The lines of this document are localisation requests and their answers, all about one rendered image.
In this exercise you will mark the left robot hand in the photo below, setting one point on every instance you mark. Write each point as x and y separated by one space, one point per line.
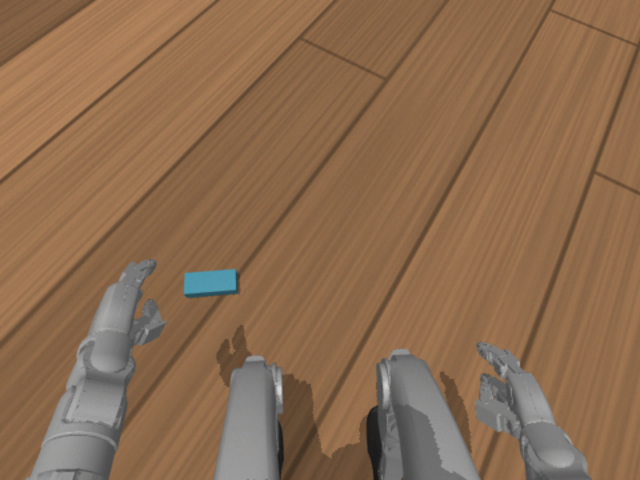
118 305

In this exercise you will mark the small box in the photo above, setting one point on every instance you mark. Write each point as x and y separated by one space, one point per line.
210 283

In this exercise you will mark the right robot hand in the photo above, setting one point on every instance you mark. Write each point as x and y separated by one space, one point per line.
520 401

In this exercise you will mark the right robot foot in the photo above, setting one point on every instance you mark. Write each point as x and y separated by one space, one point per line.
374 442

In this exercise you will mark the right robot arm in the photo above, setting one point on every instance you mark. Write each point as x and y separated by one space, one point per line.
548 454

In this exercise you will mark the left robot arm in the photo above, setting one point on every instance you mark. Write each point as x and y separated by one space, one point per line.
85 430

